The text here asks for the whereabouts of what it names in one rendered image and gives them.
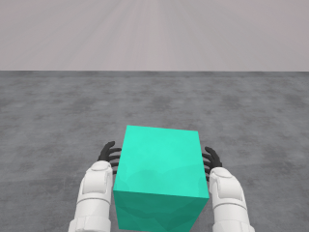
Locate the left robot hand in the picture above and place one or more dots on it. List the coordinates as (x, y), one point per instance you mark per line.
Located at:
(106, 151)

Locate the robot left forearm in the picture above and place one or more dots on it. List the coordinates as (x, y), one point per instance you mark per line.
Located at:
(94, 200)

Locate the robot right forearm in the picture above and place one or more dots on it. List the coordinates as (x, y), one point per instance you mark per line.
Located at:
(228, 203)

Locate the carton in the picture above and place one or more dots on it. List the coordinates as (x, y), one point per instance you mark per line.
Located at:
(161, 184)

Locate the right robot hand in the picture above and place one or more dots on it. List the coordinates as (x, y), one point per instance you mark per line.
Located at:
(214, 161)

